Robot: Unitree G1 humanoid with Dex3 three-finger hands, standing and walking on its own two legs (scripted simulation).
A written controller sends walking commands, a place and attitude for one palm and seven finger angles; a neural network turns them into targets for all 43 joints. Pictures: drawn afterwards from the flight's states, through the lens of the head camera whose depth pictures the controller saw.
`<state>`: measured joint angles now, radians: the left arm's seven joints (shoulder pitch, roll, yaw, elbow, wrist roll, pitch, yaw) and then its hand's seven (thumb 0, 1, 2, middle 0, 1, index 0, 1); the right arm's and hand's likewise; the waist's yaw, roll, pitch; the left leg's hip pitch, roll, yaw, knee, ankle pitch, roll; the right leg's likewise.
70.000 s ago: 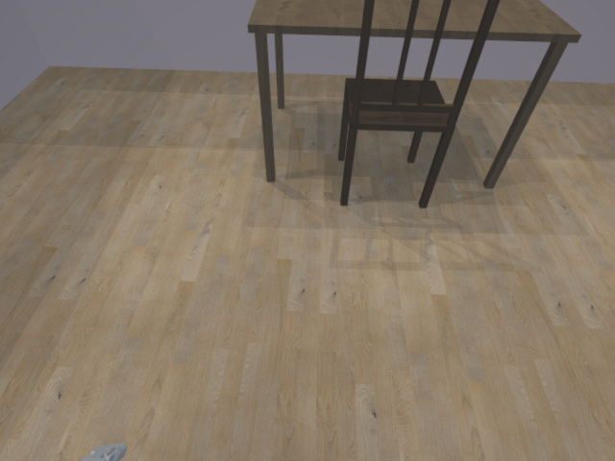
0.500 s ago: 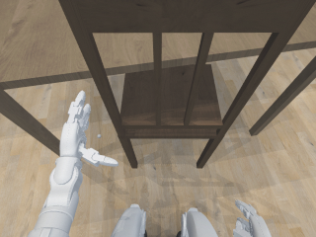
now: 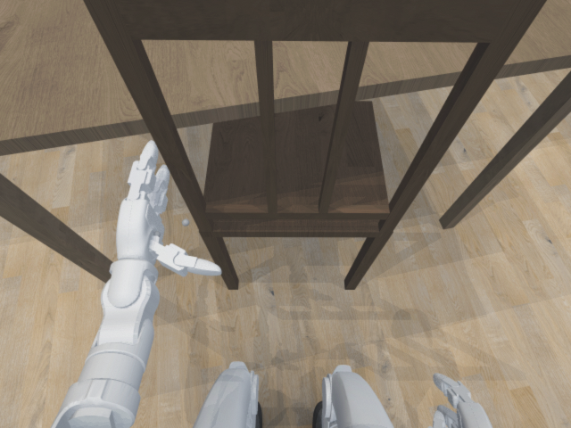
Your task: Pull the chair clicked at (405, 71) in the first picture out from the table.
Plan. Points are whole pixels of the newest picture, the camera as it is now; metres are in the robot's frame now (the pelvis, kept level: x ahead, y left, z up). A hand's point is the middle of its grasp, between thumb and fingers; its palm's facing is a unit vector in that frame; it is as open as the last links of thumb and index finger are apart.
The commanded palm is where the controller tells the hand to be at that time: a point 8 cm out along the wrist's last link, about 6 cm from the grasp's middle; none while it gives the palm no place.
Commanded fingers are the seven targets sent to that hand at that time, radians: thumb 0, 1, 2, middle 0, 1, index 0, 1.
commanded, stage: push the fingers through the gap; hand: left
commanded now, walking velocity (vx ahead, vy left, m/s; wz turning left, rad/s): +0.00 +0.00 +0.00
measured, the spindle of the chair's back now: (269, 149) +0.49 +0.03 +0.05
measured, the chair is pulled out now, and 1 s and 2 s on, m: -0.06 -0.06 -0.05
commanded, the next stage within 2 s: hook a spindle and tug to test in 0.98 s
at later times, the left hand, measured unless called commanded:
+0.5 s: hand (192, 196) +0.43 +0.15 +0.01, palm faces +0.05 -1.00 -0.03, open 17.0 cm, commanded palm +0.42 +0.19 +0.01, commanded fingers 0.00 -0.50 0.30 -0.06 -0.08 -0.06 -0.08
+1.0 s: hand (196, 180) +0.46 +0.14 +0.01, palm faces +0.06 -1.00 -0.02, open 17.0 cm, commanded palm +0.43 +0.18 +0.01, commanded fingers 0.00 -0.50 0.30 -0.06 -0.08 -0.06 -0.08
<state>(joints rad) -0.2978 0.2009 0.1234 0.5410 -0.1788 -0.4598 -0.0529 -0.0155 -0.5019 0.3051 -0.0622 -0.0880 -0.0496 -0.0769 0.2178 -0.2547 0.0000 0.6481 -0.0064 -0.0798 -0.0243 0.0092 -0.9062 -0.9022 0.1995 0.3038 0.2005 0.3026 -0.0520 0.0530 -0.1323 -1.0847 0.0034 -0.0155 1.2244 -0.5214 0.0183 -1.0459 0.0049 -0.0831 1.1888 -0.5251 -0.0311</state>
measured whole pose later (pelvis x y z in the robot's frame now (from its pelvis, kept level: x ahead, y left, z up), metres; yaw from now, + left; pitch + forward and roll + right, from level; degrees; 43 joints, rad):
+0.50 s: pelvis -0.01 +0.01 -0.01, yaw -1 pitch +24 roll -3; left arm -0.58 0.23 0.19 0.86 -0.10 -0.54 0.00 -0.01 -0.50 0.30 -0.06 -0.08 -0.04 -0.08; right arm 0.24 -0.25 0.00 0.67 -0.02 -0.04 0.00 0.01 -0.91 -0.90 0.20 0.30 0.20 0.30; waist -0.10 0.04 -0.14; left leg -1.17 0.00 -0.01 1.27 -0.52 0.03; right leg -1.12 0.00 -0.08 1.22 -0.52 -0.02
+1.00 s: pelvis +0.01 +0.02 -0.01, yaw -2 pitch +26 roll -3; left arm -0.62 0.24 0.21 0.90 -0.09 -0.53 0.03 -0.01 -0.50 0.30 -0.06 -0.08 -0.03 -0.08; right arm 0.28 -0.24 -0.01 0.66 -0.03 0.03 0.04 0.01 -0.91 -0.90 0.20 0.30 0.20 0.30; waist -0.11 0.04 -0.15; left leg -1.17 0.01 0.00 1.26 -0.54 0.04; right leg -1.13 0.01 -0.06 1.20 -0.53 -0.01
